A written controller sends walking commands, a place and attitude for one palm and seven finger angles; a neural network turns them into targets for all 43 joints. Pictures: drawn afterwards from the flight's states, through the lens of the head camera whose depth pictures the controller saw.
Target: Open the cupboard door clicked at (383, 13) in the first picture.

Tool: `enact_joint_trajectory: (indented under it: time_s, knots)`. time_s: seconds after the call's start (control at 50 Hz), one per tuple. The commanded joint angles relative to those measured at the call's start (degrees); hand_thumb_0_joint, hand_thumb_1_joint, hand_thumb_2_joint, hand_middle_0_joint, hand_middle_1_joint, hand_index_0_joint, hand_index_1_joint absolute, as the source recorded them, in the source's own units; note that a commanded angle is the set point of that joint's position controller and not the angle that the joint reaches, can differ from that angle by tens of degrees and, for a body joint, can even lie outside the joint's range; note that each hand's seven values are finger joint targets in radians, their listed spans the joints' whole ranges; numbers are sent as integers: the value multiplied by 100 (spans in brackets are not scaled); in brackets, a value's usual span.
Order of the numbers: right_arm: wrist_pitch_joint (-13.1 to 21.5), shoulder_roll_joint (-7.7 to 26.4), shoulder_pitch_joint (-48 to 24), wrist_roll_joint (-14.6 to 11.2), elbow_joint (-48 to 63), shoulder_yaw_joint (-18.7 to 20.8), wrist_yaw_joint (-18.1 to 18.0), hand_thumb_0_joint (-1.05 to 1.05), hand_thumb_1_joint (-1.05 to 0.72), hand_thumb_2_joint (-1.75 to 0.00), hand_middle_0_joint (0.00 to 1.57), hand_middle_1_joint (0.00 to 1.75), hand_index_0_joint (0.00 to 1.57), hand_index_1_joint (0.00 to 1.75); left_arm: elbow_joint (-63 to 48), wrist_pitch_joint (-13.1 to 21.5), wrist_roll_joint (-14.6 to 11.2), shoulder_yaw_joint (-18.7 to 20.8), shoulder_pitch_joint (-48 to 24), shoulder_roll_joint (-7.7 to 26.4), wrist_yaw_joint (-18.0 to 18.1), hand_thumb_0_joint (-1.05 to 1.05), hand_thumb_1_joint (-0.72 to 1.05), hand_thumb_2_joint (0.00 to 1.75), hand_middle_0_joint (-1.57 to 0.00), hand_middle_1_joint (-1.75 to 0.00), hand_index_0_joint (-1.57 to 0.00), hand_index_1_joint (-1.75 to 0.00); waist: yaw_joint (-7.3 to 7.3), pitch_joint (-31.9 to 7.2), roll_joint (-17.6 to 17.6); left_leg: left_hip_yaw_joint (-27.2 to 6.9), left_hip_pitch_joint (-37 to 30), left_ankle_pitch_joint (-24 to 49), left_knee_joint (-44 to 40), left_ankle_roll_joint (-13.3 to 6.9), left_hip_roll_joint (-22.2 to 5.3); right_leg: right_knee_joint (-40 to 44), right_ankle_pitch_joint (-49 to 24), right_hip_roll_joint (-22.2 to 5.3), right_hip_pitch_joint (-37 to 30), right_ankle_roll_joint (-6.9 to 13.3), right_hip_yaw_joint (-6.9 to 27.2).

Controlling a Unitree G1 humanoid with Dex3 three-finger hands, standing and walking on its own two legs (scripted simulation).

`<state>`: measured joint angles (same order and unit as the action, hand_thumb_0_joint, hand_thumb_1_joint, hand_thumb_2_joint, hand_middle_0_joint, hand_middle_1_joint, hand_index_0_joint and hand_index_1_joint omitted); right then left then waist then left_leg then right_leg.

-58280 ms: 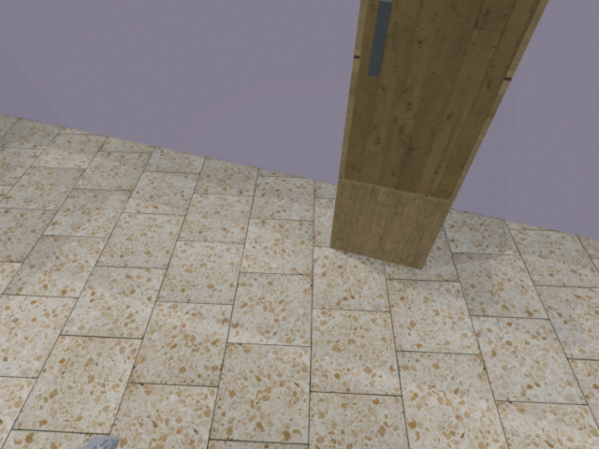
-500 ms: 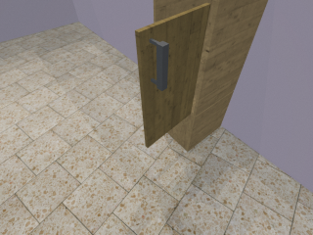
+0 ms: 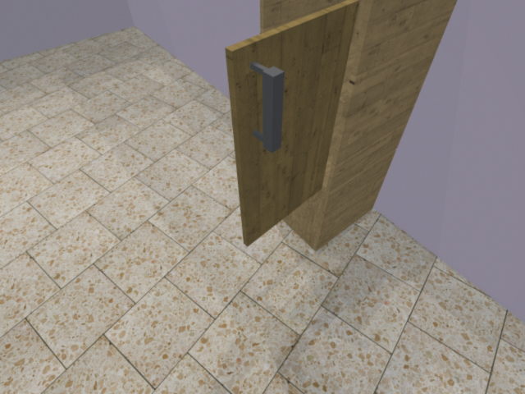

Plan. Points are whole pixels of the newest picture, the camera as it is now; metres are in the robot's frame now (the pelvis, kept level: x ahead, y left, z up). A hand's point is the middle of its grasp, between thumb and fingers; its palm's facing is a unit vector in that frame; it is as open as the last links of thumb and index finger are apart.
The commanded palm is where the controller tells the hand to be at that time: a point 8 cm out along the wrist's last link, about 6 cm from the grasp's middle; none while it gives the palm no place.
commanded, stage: look to check the result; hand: left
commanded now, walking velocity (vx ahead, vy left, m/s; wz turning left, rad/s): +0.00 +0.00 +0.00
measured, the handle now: (264, 108) +0.58 +0.03 +0.13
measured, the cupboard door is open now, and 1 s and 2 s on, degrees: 95 95 95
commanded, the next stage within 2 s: stand and wait in 0.14 s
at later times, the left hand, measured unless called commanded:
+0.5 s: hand out of the picture +0.02 +0.19 -0.17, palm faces +0.01 -0.97 -0.24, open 7.4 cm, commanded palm none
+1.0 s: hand out of the picture +0.04 +0.21 -0.17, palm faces -0.01 -0.96 -0.26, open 7.4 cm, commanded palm none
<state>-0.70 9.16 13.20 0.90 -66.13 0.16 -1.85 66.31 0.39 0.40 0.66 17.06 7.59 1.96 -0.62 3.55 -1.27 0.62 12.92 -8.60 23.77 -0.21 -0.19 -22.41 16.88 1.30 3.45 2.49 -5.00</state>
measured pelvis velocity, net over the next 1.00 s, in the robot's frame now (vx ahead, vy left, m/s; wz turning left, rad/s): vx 0.01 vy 0.00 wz -0.01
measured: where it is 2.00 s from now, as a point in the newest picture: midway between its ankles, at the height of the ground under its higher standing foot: outside the picture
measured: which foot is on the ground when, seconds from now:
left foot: down 0.00-1.00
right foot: down 0.00-1.00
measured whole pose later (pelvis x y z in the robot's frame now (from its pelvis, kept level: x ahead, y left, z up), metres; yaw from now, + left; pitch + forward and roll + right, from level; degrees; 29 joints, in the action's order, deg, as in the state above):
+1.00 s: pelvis +0.01 +0.00 +0.00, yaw -1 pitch -2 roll +0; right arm -0.2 13.9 8.6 0.8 -66.0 0.1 -1.2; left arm 65.4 0.8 0.5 0.8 11.4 13.1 1.1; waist -0.6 3.7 -0.7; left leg 1.5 10.9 -7.6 20.4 -0.4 -0.2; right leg -18.3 15.1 1.3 1.4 2.2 -4.1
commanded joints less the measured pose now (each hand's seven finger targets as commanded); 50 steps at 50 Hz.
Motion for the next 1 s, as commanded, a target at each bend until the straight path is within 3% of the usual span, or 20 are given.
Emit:
enact_joint_trajectory:
  time_s: [0.0,0.46,0.74,0.98]
  knots:
    - [51,629,256,4,165,129,-54,0,-90,-90,20,30,20,30,-153,100,-15,142,350,787,49,0,90,90,-20,-30,-20,-30,-4,104,137,-499,-405,755,-209,-184,-514,657,-880,-784,618,28,634]
    - [84,981,-100,13,210,145,-34,0,-90,-90,20,30,20,30,-272,123,-20,173,-105,1157,6,0,90,90,-20,-30,-20,-30,15,-17,164,-523,-513,909,-347,-173,-574,735,-1223,-819,398,3,679]
    - [101,1202,-275,10,231,156,-17,0,-90,-90,20,30,20,30,-290,140,-20,178,-307,1355,-19,0,90,90,-20,-30,-20,-30,9,-108,155,-563,-609,847,-464,-166,-611,835,-1056,-834,361,9,723]
    - [121,1347,-428,-2,251,177,-11,0,-90,-90,20,30,20,30,-302,160,-13,176,-427,1492,-23,0,90,90,-20,-30,-20,-30,6,-190,151,-565,-731,1064,-478,-172,-629,843,-1405,-864,302,-15,729]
